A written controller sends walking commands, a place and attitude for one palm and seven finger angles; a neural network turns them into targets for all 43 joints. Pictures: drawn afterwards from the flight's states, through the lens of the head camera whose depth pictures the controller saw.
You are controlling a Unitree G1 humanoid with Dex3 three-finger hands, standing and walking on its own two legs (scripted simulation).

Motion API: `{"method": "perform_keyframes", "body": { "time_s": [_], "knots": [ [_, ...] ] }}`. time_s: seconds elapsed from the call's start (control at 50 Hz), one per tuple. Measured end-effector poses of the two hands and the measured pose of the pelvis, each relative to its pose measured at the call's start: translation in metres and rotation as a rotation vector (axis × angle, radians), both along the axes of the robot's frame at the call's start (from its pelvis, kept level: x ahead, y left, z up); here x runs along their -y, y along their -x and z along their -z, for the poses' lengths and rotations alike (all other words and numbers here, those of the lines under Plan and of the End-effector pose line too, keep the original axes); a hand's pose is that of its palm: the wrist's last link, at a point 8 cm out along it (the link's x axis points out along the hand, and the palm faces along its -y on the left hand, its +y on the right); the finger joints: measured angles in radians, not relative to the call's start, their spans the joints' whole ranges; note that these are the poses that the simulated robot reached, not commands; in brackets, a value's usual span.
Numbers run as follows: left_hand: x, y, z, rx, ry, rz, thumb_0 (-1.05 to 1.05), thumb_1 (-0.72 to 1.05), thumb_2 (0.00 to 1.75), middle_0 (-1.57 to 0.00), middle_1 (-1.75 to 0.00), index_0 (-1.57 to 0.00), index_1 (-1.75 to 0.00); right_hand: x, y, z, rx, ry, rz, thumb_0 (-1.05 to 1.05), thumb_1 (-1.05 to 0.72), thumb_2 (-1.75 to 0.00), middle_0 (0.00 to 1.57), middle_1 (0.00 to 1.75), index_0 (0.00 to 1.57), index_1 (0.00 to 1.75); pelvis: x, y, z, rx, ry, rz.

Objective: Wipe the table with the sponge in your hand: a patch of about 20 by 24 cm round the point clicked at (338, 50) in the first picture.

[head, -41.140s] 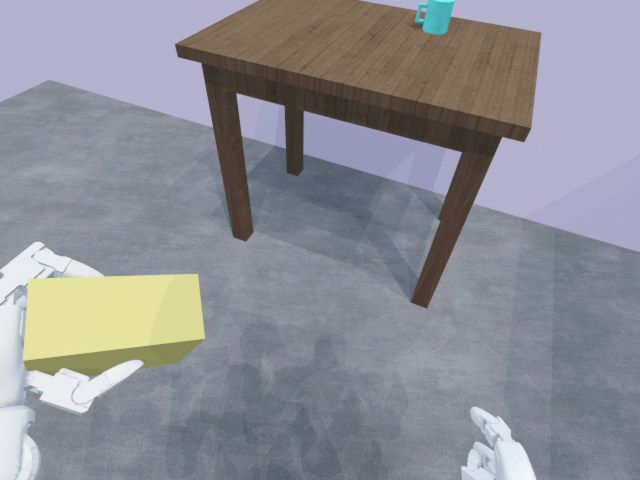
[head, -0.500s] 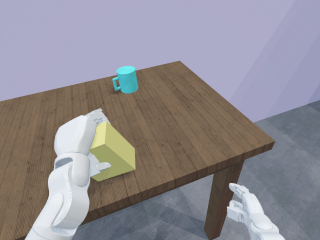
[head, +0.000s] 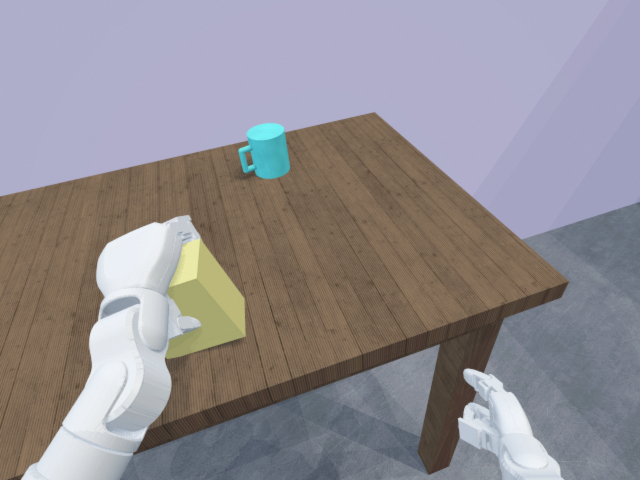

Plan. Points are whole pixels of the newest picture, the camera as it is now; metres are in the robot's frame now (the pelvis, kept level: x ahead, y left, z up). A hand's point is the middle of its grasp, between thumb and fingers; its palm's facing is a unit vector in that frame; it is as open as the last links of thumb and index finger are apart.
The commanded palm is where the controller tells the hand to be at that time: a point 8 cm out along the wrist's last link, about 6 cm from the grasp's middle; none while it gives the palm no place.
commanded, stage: wipe forward along the middle lane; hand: left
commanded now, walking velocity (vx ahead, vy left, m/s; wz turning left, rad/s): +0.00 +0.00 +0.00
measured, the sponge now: (192, 312) +0.29 +0.21 +0.09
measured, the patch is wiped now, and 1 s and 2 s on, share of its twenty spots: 0.95 0.95 0.95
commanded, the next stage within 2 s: slide back across to the first lane in 1.42 s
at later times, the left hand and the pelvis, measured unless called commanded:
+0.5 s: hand (171, 267) +0.32 +0.24 +0.14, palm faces +0.10 -0.09 -0.99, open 10.3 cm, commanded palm +0.28 +0.25 +0.18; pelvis +0.01 -0.01 +0.00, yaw +0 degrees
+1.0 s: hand (167, 241) +0.36 +0.27 +0.14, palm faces -0.01 -0.03 -1.00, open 10.3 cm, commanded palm +0.34 +0.27 +0.17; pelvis +0.00 -0.01 +0.00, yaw +2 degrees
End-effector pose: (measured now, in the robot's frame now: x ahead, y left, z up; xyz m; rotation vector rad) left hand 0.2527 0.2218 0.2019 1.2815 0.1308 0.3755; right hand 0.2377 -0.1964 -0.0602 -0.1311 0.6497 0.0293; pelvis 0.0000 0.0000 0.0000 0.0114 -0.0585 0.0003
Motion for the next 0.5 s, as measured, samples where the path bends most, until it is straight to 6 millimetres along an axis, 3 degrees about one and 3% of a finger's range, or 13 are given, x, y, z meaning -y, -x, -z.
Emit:
{"method": "perform_keyframes", "body": {
  "time_s": [0.16,0.5],
  "knots": [
    [-0.005,-0.020,0.002,-0.041,-0.061,-0.031,-0.02,-0.54,1.05,-0.69,-1.32,-0.75,-1.27,0.003,0.000,0.005,-0.020,0.003,0.007,0.02,-0.91,-0.90,0.20,0.29,0.20,0.30,0.001,-0.003,-0.001,-0.015,-0.003,-0.004],
    [-0.012,-0.040,0.007,-0.114,-0.141,-0.073,-0.02,-0.53,1.05,-0.68,-1.34,-0.74,-1.28,0.020,0.001,0.012,-0.038,0.021,0.033,0.02,-0.91,-0.90,0.20,0.29,0.20,0.30,0.007,-0.007,0.001,-0.028,-0.006,-0.007]
  ]
}}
